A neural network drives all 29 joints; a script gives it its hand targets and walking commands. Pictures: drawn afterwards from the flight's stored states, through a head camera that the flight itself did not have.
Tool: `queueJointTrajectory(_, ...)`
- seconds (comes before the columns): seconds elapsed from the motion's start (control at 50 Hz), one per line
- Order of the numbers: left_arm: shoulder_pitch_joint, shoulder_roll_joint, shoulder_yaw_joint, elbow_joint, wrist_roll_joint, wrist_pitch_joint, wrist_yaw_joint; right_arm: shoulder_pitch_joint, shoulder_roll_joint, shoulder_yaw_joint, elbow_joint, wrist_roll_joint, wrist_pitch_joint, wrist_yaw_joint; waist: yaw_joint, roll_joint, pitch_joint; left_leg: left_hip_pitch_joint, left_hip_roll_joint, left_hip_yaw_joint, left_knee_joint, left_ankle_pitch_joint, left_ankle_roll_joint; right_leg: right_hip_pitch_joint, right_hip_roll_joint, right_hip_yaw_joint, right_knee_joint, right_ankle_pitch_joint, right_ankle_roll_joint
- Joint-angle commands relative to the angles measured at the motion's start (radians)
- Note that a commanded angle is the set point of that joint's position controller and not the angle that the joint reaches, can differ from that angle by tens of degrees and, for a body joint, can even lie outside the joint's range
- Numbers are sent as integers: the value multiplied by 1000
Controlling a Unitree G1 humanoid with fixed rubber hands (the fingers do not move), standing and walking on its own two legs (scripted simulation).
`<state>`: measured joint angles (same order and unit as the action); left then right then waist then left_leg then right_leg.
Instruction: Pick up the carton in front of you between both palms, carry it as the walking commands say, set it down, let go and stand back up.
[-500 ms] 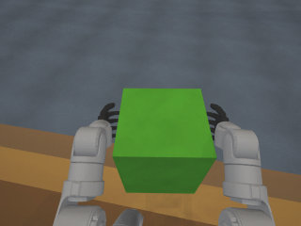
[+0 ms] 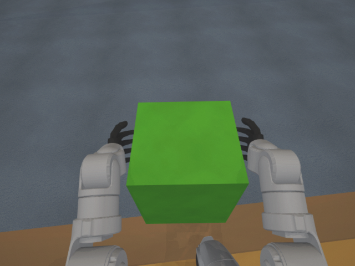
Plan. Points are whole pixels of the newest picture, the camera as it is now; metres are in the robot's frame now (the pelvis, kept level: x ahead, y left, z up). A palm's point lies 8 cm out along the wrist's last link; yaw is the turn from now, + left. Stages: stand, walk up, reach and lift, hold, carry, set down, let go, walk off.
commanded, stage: carry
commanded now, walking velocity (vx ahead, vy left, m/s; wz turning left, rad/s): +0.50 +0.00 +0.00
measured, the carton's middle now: (184, 166) +0.34 -0.05 +0.00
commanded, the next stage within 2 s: none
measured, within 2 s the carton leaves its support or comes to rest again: neither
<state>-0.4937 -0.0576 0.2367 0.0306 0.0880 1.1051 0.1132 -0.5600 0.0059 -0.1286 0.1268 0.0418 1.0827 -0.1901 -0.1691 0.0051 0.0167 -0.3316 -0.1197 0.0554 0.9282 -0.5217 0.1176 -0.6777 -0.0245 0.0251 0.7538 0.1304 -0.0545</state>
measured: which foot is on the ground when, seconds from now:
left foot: down 0.00-0.08, up 0.10-0.46, down 0.48-0.80, up 0.82-1.00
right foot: up 0.00-0.08, down 0.10-0.46, up 0.48-0.80, down 0.82-1.00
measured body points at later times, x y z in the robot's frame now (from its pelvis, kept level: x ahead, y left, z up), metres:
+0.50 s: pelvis +0.41 -0.01 -0.19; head +0.41 -0.02 +0.26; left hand +0.75 +0.17 -0.07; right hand +0.77 -0.13 -0.08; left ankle +0.50 +0.05 -0.90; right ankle +0.24 -0.10 -0.77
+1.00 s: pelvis +0.77 -0.04 -0.31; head +0.83 -0.04 +0.13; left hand +1.11 +0.12 -0.25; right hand +1.13 -0.18 -0.25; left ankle +0.78 +0.10 -0.92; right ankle +0.78 -0.08 -1.02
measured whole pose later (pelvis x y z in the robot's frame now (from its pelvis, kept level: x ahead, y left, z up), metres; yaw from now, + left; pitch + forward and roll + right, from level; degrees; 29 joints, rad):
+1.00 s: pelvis +0.77 -0.04 -0.31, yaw -1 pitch +6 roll +0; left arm -0.47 -0.06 0.18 -0.05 0.06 1.11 0.15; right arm -0.53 0.03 -0.18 0.05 0.01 1.08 -0.14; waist 0.04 0.00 0.02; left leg -0.79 0.04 -0.03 1.39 -0.45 0.02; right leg -0.47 0.08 -0.11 0.71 -0.34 -0.13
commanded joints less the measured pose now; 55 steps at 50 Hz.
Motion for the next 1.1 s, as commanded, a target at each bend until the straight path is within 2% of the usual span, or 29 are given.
queueJointTrajectory(0.0, -640, -866, -655, -119, -299, -58, -176, -669, 1142, 697, -99, 471, -32, 328, 224, 56, -476, -181, 146, -53, 296, 614, -9, 758, 89, -153, -172, 324, -33)
queueJointTrajectory(0.02, -591, -856, -651, -90, -302, -54, -176, -673, 1115, 679, -105, 449, -25, 327, 298, -109, -471, -289, 102, -17, 569, 291, -60, 855, -5, -43, -272, 276, -82)
queueJointTrajectory(0.04, -566, -832, -641, -58, -305, -43, -177, -599, 1094, 636, -44, 409, -12, 324, 306, -200, -451, -533, 16, -40, 734, -132, -96, 1028, -160, 157, -205, 518, -145)
queueJointTrajectory(0.06, -577, -836, -668, -62, -338, -35, -177, -568, 1069, 607, -45, 378, -2, 316, 250, -202, -514, -675, 55, -125, 733, -137, -84, 1111, -293, 383, -91, 495, -207)
queueJointTrajectory(0.08, -601, -855, -685, -36, -363, -21, -181, -554, 1032, 566, -27, 333, 12, 303, 247, -133, -498, -725, 98, -157, 674, -26, -76, 1075, -332, 530, -116, 211, -260)
queueJointTrajectory(0.1, -633, -900, -713, -49, -377, -16, -193, -538, 1020, 531, -44, 298, 18, 293, 243, -80, -522, -717, 128, -206, 573, 79, -75, 973, -344, 556, -115, 22, -290)
queueJointTrajectory(0.12, -665, -957, -743, -49, -413, -15, -208, -546, 1015, 516, -47, 283, 21, 288, 232, 29, -483, -618, 156, -201, 458, 86, -86, 821, -327, 567, -114, 76, -301)
queueJointTrajectory(0.18, -816, -1066, -824, -138, -531, -40, -235, -556, 1039, 526, -70, 235, -3, 296, 240, -18, -409, -498, 148, -120, 211, 195, -91, 594, -236, 428, -143, 169, -253)
queueJointTrajectory(0.24, -841, -1103, -853, -189, -582, -65, -239, -582, 1036, 546, -167, 228, -39, 282, 302, -46, -431, -428, 162, -72, 21, 622, -53, 569, -120, 269, -13, -17, -188)
queueJointTrajectory(0.32, -748, -1090, -835, -97, -587, -71, -247, -514, 956, 524, -181, 164, -48, 256, 273, -36, -359, -26, 93, 34, -315, 923, -47, 293, -27, 131, 50, -320, -147)
queueJointTrajectory(0.36, -718, -1062, -822, -83, -574, -71, -245, -493, 931, 530, -175, 162, -44, 255, 257, -67, -416, 109, 78, 74, -344, 1091, -35, 326, -14, 17, 253, -322, -97)
queueJointTrajectory(0.38, -694, -1058, -815, -66, -565, -68, -243, -499, 928, 541, -188, 170, -39, 256, 201, -48, -441, 206, 63, 97, -404, 1016, -32, 328, -11, -20, 348, -191, -74)
queueJointTrajectory(0.4, -696, -1043, -808, -62, -554, -65, -238, -504, 912, 546, -182, 176, -32, 258, 109, 21, -461, 366, 111, 27, -473, 936, 14, 245, 3, -46, 553, -142, -47)
queueJointTrajectory(0.42, -680, -1031, -791, -43, -537, -56, -233, -513, 893, 555, -168, 187, -26, 260, 53, 183, -441, 559, 246, -121, -473, 1051, 83, 13, 72, -59, 810, -652, -8)
queueJointTrajectory(0.44, -636, -995, -773, -19, -508, -41, -230, -482, 863, 547, -136, 193, -18, 253, 94, 226, -493, 720, 434, -400, -295, 1224, 113, -230, 65, 21, 850, -754, 15)
queueJointTrajectory(0.48, -572, -967, -693, -18, -448, -17, -220, -479, 930, 603, -83, 237, -4, 257, 45, 84, -553, 697, 496, -627, -301, 918, 236, -318, 9, 95, 732, -632, 7)
queueJointTrajectory(0.52, -691, -978, -694, -54, -438, -28, -224, -609, 1051, 693, -148, 318, -17, 283, 44, -96, -441, 403, 453, -696, -338, 622, 212, -260, 9, 34, 595, -668, 40)
queueJointTrajectory(0.56, -663, -964, -658, -76, -404, -37, -216, -767, 1125, 747, -246, 414, -27, 296, 51, -135, -366, 206, 366, -620, -411, 517, 166, -166, 0, 6, 415, -496, 65)
queueJointTrajectory(0.62, -595, -918, -648, -117, -342, -60, -182, -721, 1155, 759, -261, 484, -42, 306, 60, 51, -440, 255, 205, -336, -266, 487, 70, -10, 43, -89, 126, -115, 50)
queueJointTrajectory(0.64, -605, -910, -657, -151, -332, -65, -173, -703, 1147, 744, -245, 496, -49, 309, 11, 54, -434, 225, 112, -253, -192, 383, 31, 66, 31, -84, -20, 120, 40)
queueJointTrajectory(0.68, -571, -858, -640, -108, -290, -64, -150, -630, 1115, 717, -180, 490, -43, 318, 11, 15, -385, 39, 60, -191, -180, 283, 3, 344, 84, -137, -270, 346, 34)
queueJointTrajectory(0.72, -577, -807, -637, -151, -254, -66, -138, -625, 1098, 724, -180, 495, -48, 325, 116, 75, -415, 33, 84, -112, 53, 330, -21, 552, 43, -123, -404, 407, 10)
queueJointTrajectory(0.74, -577, -782, -633, -160, -245, -64, -137, -627, 1097, 727, -162, 493, -45, 326, 178, 14, -442, -47, 69, -69, 253, 254, -53, 704, -5, -101, -419, 401, -16)
queueJointTrajectory(0.76, -537, -746, -618, -137, -230, -56, -136, -651, 1050, 702, -148, 479, -36, 326, 252, -97, -458, -300, 25, -32, 564, -81, -94, 913, -150, 50, -327, 534, -90)
queueJointTrajectory(0.78, -527, -713, -622, -130, -241, -44, -133, -623, 1022, 673, -119, 455, -22, 319, 228, -150, -572, -598, 60, -114, 731, -211, -109, 1185, -336, 277, -102, 708, -172)
queueJointTrajectory(0.82, -553, -774, -678, -131, -290, -21, -141, -550, 1011, 622, -107, 412, 2, 304, 242, -83, -678, -779, 128, -183, 755, -71, -83, 1197, -423, 465, -124, 223, -271)
queueJointTrajectory(0.84, -574, -819, -693, -144, -319, -11, -155, -559, 1001, 604, -114, 384, 6, 295, 238, 45, -635, -749, 156, -124, 704, -7, -81, 1080, -365, 431, -173, 38, -241)
queueJointTrajectory(0.92, -718, -983, -805, -260, -484, -22, -201, -571, 1018, 605, -253, 297, -3, 266, 226, -30, -541, -630, 185, -87, 422, 96, -101, 765, -262, 417, -245, 0, -215)
queueJointTrajectory(1.08, -636, -1021, -872, -207, -557, -73, -246, -452, 953, 633, -296, 176, -76, 222, 274, -130, -475, -428, 93, 52, -161, 424, -57, 779, -85, 96, -183, 459, -112)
